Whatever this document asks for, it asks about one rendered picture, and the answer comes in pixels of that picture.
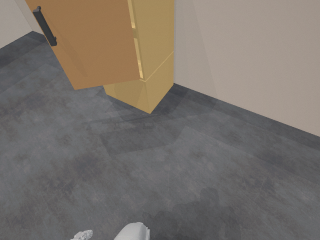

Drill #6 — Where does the handle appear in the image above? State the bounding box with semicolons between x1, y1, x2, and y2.
32;6;57;47

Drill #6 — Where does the robot left hand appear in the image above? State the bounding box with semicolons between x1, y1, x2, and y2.
70;230;93;240

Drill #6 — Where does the cupboard door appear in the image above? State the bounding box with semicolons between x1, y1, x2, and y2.
25;0;141;90

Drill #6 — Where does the robot left thigh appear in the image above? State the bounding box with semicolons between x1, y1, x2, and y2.
114;223;150;240

